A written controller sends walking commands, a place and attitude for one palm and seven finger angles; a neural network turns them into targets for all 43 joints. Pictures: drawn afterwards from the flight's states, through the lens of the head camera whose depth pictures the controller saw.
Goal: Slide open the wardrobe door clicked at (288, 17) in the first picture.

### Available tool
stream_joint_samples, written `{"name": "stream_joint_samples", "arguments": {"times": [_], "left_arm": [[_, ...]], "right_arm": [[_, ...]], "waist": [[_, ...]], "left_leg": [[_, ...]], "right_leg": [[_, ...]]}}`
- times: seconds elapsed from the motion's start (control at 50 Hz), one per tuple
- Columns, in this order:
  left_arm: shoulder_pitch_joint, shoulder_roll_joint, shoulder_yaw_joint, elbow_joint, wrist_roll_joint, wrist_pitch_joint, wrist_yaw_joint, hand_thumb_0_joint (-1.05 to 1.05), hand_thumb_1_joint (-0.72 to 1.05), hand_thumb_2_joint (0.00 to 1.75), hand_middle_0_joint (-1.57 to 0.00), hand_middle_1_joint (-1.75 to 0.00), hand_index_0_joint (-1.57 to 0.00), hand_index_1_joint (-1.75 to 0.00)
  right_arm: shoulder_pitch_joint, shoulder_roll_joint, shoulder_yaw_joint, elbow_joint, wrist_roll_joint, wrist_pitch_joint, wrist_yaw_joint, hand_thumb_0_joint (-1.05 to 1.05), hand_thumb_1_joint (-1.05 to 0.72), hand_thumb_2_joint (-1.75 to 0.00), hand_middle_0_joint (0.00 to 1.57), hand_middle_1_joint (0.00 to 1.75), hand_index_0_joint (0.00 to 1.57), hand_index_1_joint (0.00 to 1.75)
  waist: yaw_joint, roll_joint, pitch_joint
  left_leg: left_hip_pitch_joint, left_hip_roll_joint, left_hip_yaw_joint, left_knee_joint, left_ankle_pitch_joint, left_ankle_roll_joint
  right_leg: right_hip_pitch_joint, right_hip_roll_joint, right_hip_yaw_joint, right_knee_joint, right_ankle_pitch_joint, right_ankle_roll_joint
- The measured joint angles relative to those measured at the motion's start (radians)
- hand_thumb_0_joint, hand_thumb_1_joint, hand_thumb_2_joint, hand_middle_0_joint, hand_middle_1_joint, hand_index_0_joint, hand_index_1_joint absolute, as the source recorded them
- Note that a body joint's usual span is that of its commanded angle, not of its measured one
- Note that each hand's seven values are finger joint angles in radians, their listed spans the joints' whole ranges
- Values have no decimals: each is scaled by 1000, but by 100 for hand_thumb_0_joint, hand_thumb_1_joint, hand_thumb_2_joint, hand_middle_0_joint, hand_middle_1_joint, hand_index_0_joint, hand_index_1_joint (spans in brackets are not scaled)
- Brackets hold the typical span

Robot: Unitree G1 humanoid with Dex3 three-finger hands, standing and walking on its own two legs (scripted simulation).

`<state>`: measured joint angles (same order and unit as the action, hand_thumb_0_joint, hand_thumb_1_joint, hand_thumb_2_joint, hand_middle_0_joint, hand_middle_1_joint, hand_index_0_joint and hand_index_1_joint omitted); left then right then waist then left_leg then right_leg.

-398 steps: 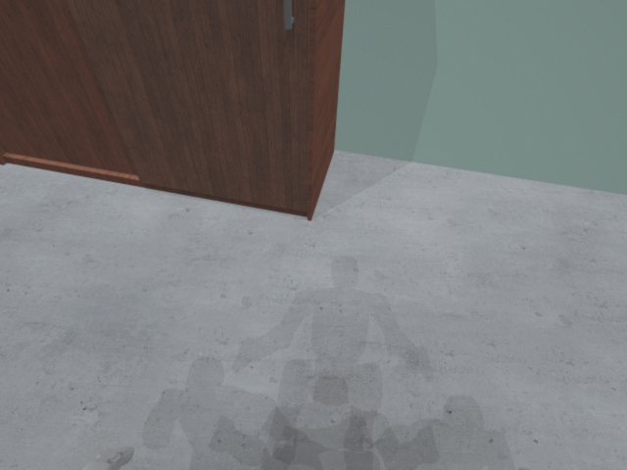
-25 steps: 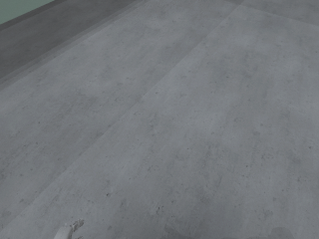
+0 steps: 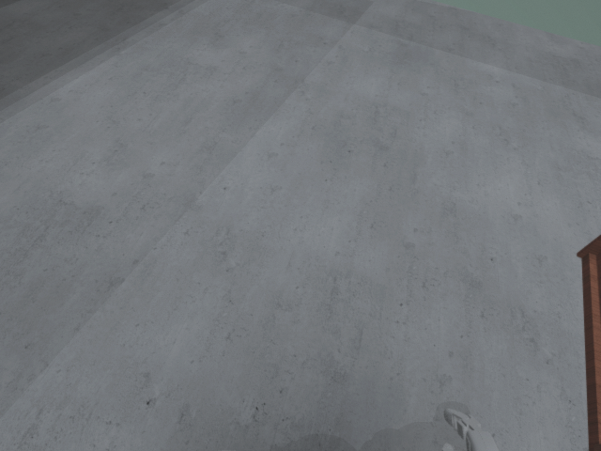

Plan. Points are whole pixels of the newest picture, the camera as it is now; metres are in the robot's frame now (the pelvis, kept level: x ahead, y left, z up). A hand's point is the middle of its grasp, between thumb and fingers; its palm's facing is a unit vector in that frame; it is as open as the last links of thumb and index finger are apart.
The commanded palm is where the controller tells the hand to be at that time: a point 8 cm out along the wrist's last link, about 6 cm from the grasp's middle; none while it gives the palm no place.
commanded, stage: turn to face it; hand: right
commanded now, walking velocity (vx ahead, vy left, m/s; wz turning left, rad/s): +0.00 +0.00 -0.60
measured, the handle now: out of the picture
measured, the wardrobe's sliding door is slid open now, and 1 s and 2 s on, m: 0.00 0.00 0.00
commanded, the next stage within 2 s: none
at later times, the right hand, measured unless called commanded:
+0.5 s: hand out of the picture -0.05 -0.27 -0.18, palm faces +0.36 +0.90 -0.26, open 7.4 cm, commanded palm none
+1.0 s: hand out of the picture +0.00 -0.25 -0.13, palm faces +0.55 +0.78 -0.30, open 7.4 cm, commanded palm none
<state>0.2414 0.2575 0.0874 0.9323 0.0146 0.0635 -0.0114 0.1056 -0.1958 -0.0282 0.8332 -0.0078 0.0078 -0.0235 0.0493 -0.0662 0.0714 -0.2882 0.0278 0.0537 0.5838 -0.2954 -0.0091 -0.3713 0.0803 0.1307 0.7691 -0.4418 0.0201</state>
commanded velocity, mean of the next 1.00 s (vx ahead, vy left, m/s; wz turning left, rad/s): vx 0.00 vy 0.00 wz -0.60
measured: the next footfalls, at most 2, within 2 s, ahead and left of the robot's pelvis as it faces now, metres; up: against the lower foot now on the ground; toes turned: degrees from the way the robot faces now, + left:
right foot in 0.40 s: +0.01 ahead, -0.15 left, +0.00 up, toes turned -22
left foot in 0.96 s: +0.09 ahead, +0.07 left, +0.00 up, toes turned -34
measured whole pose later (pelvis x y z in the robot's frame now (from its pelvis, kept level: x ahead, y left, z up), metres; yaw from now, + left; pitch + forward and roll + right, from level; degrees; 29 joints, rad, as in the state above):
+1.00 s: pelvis -0.01 +0.00 +0.00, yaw -35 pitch +0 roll +0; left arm 0.26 0.25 0.09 0.94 0.02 0.07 -0.01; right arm 0.12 -0.20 -0.04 0.84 -0.01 0.02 -0.03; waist 0.05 -0.06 0.06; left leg -0.26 0.01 0.01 0.54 -0.29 -0.03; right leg -0.39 0.11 0.17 0.67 -0.33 0.01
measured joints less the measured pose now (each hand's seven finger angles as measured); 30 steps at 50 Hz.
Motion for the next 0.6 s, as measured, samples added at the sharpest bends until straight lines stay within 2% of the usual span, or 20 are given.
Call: {"name": "stream_joint_samples", "arguments": {"times": [0.04, 0.08, 0.14, 0.2, 0.28, 0.36, 0.4, 0.42, 0.46, 0.52, 0.6], "left_arm": [[3, 11, 9, 7, 4, 11, -4, 0, 90, 90, -20, -30, -20, -30], [3, 19, 14, 12, 7, 17, -12, 0, 90, 90, -20, -30, -20, -30], [-1, 25, 15, 15, 7, 22, -20, 0, 90, 90, -20, -30, -20, -30], [-14, 25, 12, 19, 6, 29, -23, 0, 90, 90, -20, -30, -20, -30], [-48, 21, 5, 16, 3, 32, -24, 0, 91, 90, -20, -30, -20, -30], [-87, 12, -6, -4, -2, 16, -25, 0, 91, 90, -20, -30, -20, -30], [-96, 13, -12, -24, -1, 0, -27, 0, 91, 90, -20, -30, -20, -30], [-104, 6, -12, -29, 1, -12, -26, 0, 90, 90, -20, -30, -20, -30], [-116, -7, -20, -39, -1, -30, -23, 0, 90, 90, -20, -30, -20, -30], [-110, -18, -31, -49, 1, -41, -6, 0, 90, 90, -20, -30, -20, -30], [-92, -25, -40, -44, 1, -39, 3, 0, 90, 90, -20, -30, -20, -30]], "right_arm": [[19, 15, 8, 0, -2, -2, -2, 1, -91, -90, 20, 30, 20, 30], [39, 24, 11, 7, -2, 3, -4, 1, -91, -90, 21, 30, 20, 30], [63, 29, 12, 20, -4, 5, -4, 1, -90, -90, 21, 30, 20, 30], [84, 28, 11, 31, -8, 3, -5, 1, -90, -90, 21, 30, 21, 30], [109, 13, 5, 48, -15, 9, -1, 1, -90, -90, 21, 30, 21, 30], [132, -20, -11, 64, -18, 18, 2, 1, -90, -90, 21, 30, 21, 30], [151, -40, -21, 69, -13, 25, 4, 1, -90, -90, 21, 30, 21, 30], [152, -55, -28, 76, -8, 32, 5, 1, -90, -90, 21, 30, 21, 30], [144, -79, -39, 90, -6, 57, 0, 1, -91, -90, 21, 30, 20, 30], [126, -88, -47, 104, -6, 73, -2, 1, -91, -90, 20, 30, 20, 30], [97, -83, -46, 89, -5, 60, 8, 1, -91, -90, 20, 30, 20, 30]], "waist": [[1, -3, -3], [0, 0, -5], [0, 9, -2], [-10, 24, 6], [-31, 48, 20], [-58, 77, 31], [-65, 86, 23], [-65, 106, 23], [-75, 129, 29], [-71, 120, 24], [-63, 101, 15]], "left_leg": [[22, 21, 26, -13, -13, 22], [49, 37, 48, -43, -6, 23], [79, 58, 86, -75, 5, 20], [96, 80, 123, -85, 5, 16], [100, 111, 170, -68, -8, 2], [82, 146, 212, -8, -40, -25], [58, 167, 230, 60, -75, -46], [27, 180, 207, 131, -111, -56], [-52, 154, 111, 317, -233, -69], [-142, 106, 39, 511, -222, -79], [-202, 85, -14, 571, -115, -90]], "right_leg": [[-66, -4, -44, 202, -41, 13], [-108, -30, -82, 340, -2, 27], [-132, -73, -107, 409, 52, 47], [-118, -105, -123, 358, 52, 61], [-68, -127, -159, 196, 27, 61], [9, -122, -205, 2, 36, 43], [70, -113, -223, -141, 127, 21], [64, -97, -224, -141, 124, -13], [49, -80, -218, -108, 106, -58], [67, -75, -190, -152, 131, -73], [105, -55, -148, -246, 192, -84]]}}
